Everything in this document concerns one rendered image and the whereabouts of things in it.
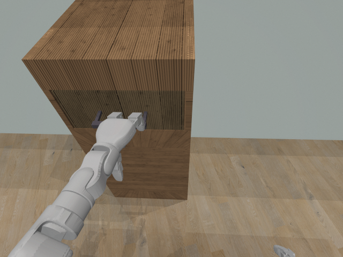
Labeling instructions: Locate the cabinet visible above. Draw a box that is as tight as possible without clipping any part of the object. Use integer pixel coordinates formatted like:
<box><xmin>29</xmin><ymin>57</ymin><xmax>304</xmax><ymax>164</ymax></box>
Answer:
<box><xmin>22</xmin><ymin>0</ymin><xmax>195</xmax><ymax>200</ymax></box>

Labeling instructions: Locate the handle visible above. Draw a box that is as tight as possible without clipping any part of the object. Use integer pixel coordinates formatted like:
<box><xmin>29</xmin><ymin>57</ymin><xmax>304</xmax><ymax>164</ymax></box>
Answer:
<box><xmin>91</xmin><ymin>111</ymin><xmax>147</xmax><ymax>130</ymax></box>

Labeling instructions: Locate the robot left forearm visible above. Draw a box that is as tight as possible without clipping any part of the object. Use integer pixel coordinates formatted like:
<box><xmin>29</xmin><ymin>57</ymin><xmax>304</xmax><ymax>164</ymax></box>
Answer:
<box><xmin>8</xmin><ymin>142</ymin><xmax>120</xmax><ymax>257</ymax></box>

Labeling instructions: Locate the robot left hand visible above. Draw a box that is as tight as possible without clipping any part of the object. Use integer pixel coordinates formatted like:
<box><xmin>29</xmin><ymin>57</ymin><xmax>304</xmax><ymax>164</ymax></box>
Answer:
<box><xmin>96</xmin><ymin>112</ymin><xmax>145</xmax><ymax>182</ymax></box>

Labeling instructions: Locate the robot right hand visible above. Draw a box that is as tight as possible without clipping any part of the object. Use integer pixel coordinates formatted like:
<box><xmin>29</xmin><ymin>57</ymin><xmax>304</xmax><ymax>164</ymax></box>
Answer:
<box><xmin>273</xmin><ymin>245</ymin><xmax>295</xmax><ymax>257</ymax></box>

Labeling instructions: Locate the drawer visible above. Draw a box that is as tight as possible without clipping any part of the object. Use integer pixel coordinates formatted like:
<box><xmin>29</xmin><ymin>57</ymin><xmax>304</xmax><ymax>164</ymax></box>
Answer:
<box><xmin>51</xmin><ymin>90</ymin><xmax>185</xmax><ymax>130</ymax></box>

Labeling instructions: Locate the left robot upper arm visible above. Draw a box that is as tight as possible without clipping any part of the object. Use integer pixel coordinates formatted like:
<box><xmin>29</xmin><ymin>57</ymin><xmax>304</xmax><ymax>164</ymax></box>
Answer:
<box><xmin>16</xmin><ymin>231</ymin><xmax>73</xmax><ymax>257</ymax></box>

